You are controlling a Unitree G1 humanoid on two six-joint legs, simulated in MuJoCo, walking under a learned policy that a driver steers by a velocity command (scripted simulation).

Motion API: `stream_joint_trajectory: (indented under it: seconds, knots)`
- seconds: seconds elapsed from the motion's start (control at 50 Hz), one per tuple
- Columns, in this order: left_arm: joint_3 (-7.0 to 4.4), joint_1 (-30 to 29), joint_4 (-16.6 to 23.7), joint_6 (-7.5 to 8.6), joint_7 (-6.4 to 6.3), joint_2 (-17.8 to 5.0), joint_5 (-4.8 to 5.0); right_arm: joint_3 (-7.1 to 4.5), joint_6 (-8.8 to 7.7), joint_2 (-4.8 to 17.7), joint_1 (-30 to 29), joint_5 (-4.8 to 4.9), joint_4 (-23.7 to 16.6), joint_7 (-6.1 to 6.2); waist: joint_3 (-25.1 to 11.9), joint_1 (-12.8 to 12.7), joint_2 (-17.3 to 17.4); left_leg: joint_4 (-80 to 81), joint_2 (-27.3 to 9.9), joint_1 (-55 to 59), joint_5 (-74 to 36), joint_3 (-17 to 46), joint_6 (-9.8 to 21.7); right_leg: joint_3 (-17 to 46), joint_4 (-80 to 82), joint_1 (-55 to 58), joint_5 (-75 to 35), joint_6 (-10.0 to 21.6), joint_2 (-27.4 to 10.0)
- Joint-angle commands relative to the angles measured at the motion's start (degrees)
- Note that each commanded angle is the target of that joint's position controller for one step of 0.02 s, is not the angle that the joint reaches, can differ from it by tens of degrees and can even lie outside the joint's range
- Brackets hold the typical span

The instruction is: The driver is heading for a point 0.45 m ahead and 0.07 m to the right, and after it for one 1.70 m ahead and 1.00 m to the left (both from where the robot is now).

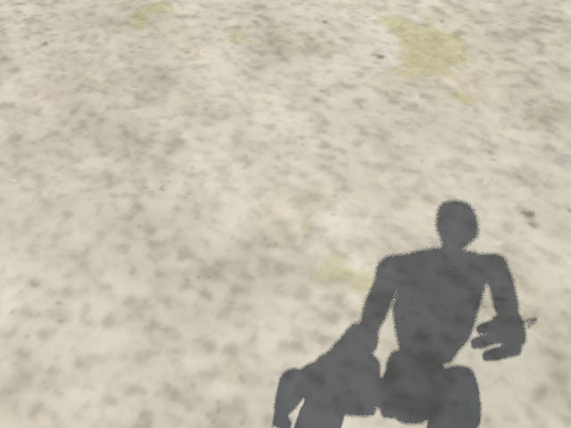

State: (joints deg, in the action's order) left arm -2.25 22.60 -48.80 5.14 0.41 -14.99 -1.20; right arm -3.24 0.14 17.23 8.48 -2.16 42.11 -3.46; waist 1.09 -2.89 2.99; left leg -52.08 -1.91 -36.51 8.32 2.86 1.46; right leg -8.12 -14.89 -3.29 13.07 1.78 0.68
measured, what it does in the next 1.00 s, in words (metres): walks ahead: left foot, then right foot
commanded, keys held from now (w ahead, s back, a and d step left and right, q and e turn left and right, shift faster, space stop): w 0.16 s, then w+e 0.28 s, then q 0.56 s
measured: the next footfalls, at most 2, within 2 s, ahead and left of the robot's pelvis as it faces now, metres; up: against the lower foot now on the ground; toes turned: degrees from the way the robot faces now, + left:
left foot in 0.18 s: +0.24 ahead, +0.12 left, +0.00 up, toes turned +5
right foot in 0.66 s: +0.49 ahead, -0.07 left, +0.00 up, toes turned -6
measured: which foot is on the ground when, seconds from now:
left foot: up 0.00-0.16, down 0.18-0.68, up 0.70-1.00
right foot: down 0.00-0.18, up 0.20-0.64, down 0.66-1.00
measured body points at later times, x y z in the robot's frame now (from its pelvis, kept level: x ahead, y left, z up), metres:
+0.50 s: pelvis +0.26 +0.05 +0.00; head +0.28 +0.06 +0.45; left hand +0.38 +0.30 -0.14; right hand +0.25 -0.22 -0.13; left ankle +0.20 +0.12 -0.75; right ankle +0.36 -0.11 -0.68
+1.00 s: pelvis +0.37 +0.02 -0.01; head +0.40 +0.03 +0.44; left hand +0.44 +0.29 -0.15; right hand +0.49 -0.23 -0.14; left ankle +0.39 +0.14 -0.71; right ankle +0.45 -0.07 -0.75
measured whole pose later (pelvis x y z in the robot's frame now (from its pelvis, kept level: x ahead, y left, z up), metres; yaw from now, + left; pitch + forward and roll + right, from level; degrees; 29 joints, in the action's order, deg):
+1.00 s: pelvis +0.37 +0.02 -0.01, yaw +8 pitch +0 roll -1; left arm -2.5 10.6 -50.2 0.2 -2.0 -13.4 -1.7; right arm -3.6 3.8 13.4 12.2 -1.6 49.5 -0.8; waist 3.4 0.4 0.3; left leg -48.6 -2.5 -25.7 21.3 -2.9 0.7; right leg -13.8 -26.6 -17.5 8.8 3.3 -3.4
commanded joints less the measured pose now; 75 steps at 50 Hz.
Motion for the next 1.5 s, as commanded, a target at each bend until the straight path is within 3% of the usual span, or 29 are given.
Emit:
stream_joint_trajectory:
  seconds: [0.02,0.12,0.16,0.18,0.2,0.22,0.26,0.32,0.44,0.54,0.6,0.64,0.66,0.68,0.7,0.72,0.76,0.78,0.88,1.04,1.08,1.1,1.12,1.14,1.16,1.22,1.28,1.38,1.5]
  knots:
    - [-1.32,-1.5,2.3,0.91,0.24,-6.9,0.26,1.08,-1.04,0.0,-5.3,0.01,-4.8,-0.55,2.3,1.0,-8.5,10.5,0.2,3.5,-4.8,-3.5,0.2,4.9,6.9,-3.5,-19.1,6.7,-12.8]
    - [-1.83,3.0,-1.4,-0.51,-0.17,-9.4,0.27,1.22,-1.74,1.5,-7.6,-0.51,-5.5,0.24,2.2,1.3,-8.7,19.3,2.1,9.9,2.5,-7.4,4.0,4.5,0.4,3.8,-33.1,6.1,-15.8]
    - [-1.53,3.3,-2.4,-1.22,-0.36,-9.2,0.66,0.29,-2.82,2.9,4.6,-1.29,-1.1,1.21,-4.8,6.9,-6.5,25.5,5.4,26.5,1.3,-8.7,6.5,1.0,-15.9,2.4,-43.6,4.5,-13.1]
    - [-0.64,3.3,-1.1,-1.12,-0.28,-7.0,0.97,-0.89,-3.30,6.4,14.3,-2.44,1.4,2.04,-11.6,10.7,-2.7,26.1,-3.4,41.9,5.4,0.7,9.0,0.6,-30.2,-8.1,-29.0,3.3,-10.9]
    - [0.99,7.0,1.9,-1.01,0.54,0.0,1.85,-2.35,-3.26,13.0,17.8,-2.40,1.5,2.96,-18.7,9.1,11.8,30.6,-22.6,58.3,6.3,28.9,15.7,-0.3,-51.1,-29.7,13.4,0.7,-0.9]
    - [-1.13,3.3,1.0,-1.60,-0.36,-7.2,0.70,-2.75,-2.74,12.4,17.6,0.43,1.4,3.49,-18.2,10.9,5.1,33.9,-23.0,53.8,2.7,33.0,16.4,9.4,-58.1,-33.9,16.9,1.5,0.1]
    - [-1.03,-0.8,1.5,-1.26,-0.05,-5.6,1.33,-0.72,-3.37,5.3,9.8,0.74,2.1,3.45,-4.7,6.2,1.0,36.6,-17.0,39.7,-4.9,15.7,12.1,11.3,-53.8,-33.8,8.6,2.4,-4.5]
    - [-1.18,2.1,-1.3,-3.44,0.71,-3.5,-0.27,0.55,-4.81,1.1,6.6,0.81,2.8,3.50,-1.1,2.4,2.5,41.4,-12.3,30.1,-9.1,5.1,8.0,10.7,-49.3,-26.7,4.3,1.2,-5.5]
    - [-1.43,-7.8,1.6,-4.56,2.15,-1.7,-0.38,-0.05,-6.32,2.0,10.7,1.15,6.1,3.82,3.1,2.6,0.6,45.6,-11.5,31.7,-12.8,-4.3,7.8,10.1,-43.5,-36.2,-7.0,0.0,-6.2]
    - [0.37,-15.4,3.3,-3.48,1.62,1.4,-0.99,0.77,-5.88,1.8,15.0,1.92,10.8,3.84,3.8,3.9,1.2,40.3,-8.3,31.1,-38.3,-9.0,7.5,3.0,-22.9,-25.7,-13.1,0.0,-2.2]
    - [0.26,-13.7,2.3,-2.74,0.55,-0.3,-0.91,0.55,-5.22,3.4,15.6,1.66,12.7,4.11,1.9,3.0,2.8,33.6,-9.2,36.0,-45.1,-6.0,6.9,3.4,-18.8,-21.5,-10.7,1.7,-0.5]
    - [-0.52,-5.5,-0.8,-1.52,-0.39,-2.8,-1.36,0.27,-4.76,4.1,13.6,1.97,13.0,4.40,-1.5,-0.8,1.5,23.2,-7.2,37.1,-43.8,-4.7,5.0,4.1,-10.7,-12.2,-14.4,3.3,0.8]
    - [-1.38,-0.2,-2.4,-0.47,-0.97,-6.3,-2.19,0.47,-4.81,3.4,14.1,2.67,12.4,4.50,-5.9,-2.4,-2.0,14.0,-4.4,30.9,-32.2,-5.5,3.4,7.2,-9.5,-0.3,-34.1,4.2,-4.5]
    - [-2.86,4.6,-2.2,-0.42,-1.45,-12.2,-2.92,1.59,-4.79,-1.4,18.3,4.20,10.2,4.71,-16.2,-1.8,-12.4,-4.8,1.5,16.9,3.5,-8.1,1.5,20.8,-17.2,18.4,-67.3,11.0,-22.4]
    - [-2.98,3.8,-1.0,-1.26,-1.15,-11.8,0.40,1.07,-3.45,-1.0,21.5,4.88,11.4,5.40,-25.8,-1.8,-14.3,-17.4,7.4,12.1,30.7,-2.6,1.1,28.5,-16.7,22.2,-79.0,17.8,-29.2]
    - [-2.76,-0.1,0.3,-2.17,-1.24,-10.3,1.50,-0.17,-2.24,1.7,19.2,3.31,11.7,5.64,-21.6,-0.6,-8.8,-20.6,4.6,10.8,28.7,0.5,1.1,22.9,-12.9,14.5,-65.9,16.7,-26.7]
    - [-0.80,-9.6,1.8,-2.99,-2.27,-3.6,0.88,-0.73,-1.08,0.7,13.9,1.31,10.8,4.95,-6.3,2.6,-7.4,-16.7,0.6,8.1,21.9,-0.8,0.3,15.5,-5.4,-1.3,-41.0,12.3,-20.6]
    - [-0.48,-11.3,1.8,-3.28,-2.90,-2.5,0.78,-0.95,-0.20,0.1,13.9,0.58,10.7,4.58,-3.2,4.0,-8.7,-14.5,-0.2,10.1,19.0,-1.3,-0.6,12.4,-2.8,-7.2,-34.3,10.9,-18.4]
    - [-1.10,-13.4,1.9,-3.31,-3.01,-4.1,-0.45,-0.94,2.77,-2.4,13.6,0.54,9.1,3.78,-3.4,5.9,-9.7,-6.9,-0.3,14.3,14.0,-4.2,-1.6,5.9,0.4,-15.6,-16.8,11.4,-17.6]
    - [-2.80,-13.3,1.8,-5.62,-2.22,-8.2,-0.32,-1.21,3.41,-0.2,6.7,0.86,3.1,2.02,-4.1,3.8,-9.6,11.6,0.2,20.5,13.1,-7.7,0.9,4.5,-3.3,-14.1,1.6,8.1,-21.1]
    - [-3.10,-11.7,1.1,-6.59,-2.01,-7.6,-0.44,-1.67,2.36,1.1,9.8,0.51,3.8,2.27,-3.0,5.1,-3.3,24.3,0.6,27.0,8.5,-4.1,2.9,0.7,-12.7,-18.2,5.8,2.5,-18.1]
    - [-2.54,-8.8,1.5,-7.40,-1.43,-4.1,-0.55,-2.60,1.53,6.2,10.0,0.06,2.8,3.00,-1.0,4.2,12.3,37.3,-11.8,27.1,5.4,14.4,5.7,-5.4,-28.5,-24.7,15.7,-2.3,-10.8]
    - [-1.96,-13.5,5.3,-8.00,-2.25,-2.9,-0.07,-4.38,1.52,13.4,10.3,0.39,1.9,3.66,2.6,5.5,16.4,40.5,-20.7,22.2,-4.4,28.2,13.7,0.3,-37.0,-32.8,23.7,-4.4,-1.5]
    - [-2.02,-16.3,5.5,-8.46,-2.58,-4.1,-0.23,-4.39,1.62,11.1,11.5,0.36,2.9,4.28,2.5,6.0,8.5,39.3,-18.2,21.6,-3.7,24.1,15.0,6.3,-43.5,-32.2,20.2,-4.2,-3.1]
    - [-2.20,-15.3,5.0,-8.38,-2.34,-4.1,0.52,-3.55,1.66,8.4,8.3,0.77,2.6,4.57,2.3,3.8,5.9,38.1,-14.2,21.0,-2.4,18.8,13.4,8.1,-44.4,-31.5,14.8,-3.8,-3.4]
    - [-2.89,-11.6,2.8,-7.26,-1.64,-5.5,-0.65,-2.54,1.55,4.9,1.9,1.58,0.0,4.25,-2.6,1.7,4.1,34.8,-7.9,26.4,-12.6,12.1,11.0,8.5,-46.7,-29.9,7.4,-3.2,-2.2]
    - [-2.66,-12.4,3.7,-7.50,-1.62,-4.2,-0.04,-2.84,0.98,5.6,5.2,1.92,0.4,3.95,-4.5,2.8,1.5,33.4,-8.2,31.0,-16.8,13.6,11.8,9.4,-45.0,-30.7,7.7,-4.1,-2.0]
    - [-2.26,-15.0,5.7,-7.81,-2.30,-4.4,0.38,-3.38,1.33,7.0,7.9,1.34,0.6,4.09,-3.7,5.1,3.7,33.4,-8.7,32.4,-11.2,19.1,13.2,10.4,-36.2,-29.4,10.3,-4.3,-1.1]
    - [-1.91,-13.7,7.3,-6.90,-2.70,-5.0,1.17,-3.93,1.87,8.3,5.1,0.98,-0.2,3.23,-4.7,4.5,3.9,31.9,-7.2,28.0,-13.6,24.3,12.1,10.8,-26.9,-19.9,11.8,-2.6,1.6]
Keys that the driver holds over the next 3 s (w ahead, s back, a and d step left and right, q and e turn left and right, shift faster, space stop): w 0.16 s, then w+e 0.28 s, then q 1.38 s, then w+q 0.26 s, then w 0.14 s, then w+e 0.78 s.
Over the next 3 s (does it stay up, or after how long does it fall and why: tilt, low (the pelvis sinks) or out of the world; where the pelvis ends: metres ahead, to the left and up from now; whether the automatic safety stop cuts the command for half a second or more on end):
stays up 0.70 0.42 -0.01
